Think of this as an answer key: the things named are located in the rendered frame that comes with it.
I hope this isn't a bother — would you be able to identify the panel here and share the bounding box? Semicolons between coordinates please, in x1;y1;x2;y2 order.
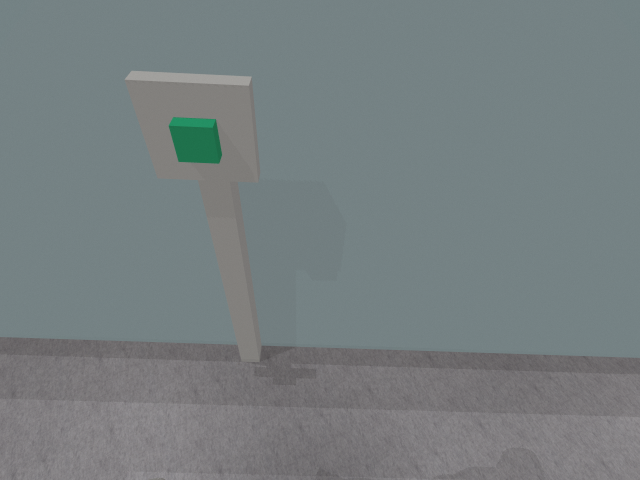
125;71;262;362

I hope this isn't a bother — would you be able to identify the button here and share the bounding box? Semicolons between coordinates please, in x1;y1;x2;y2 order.
169;117;222;164

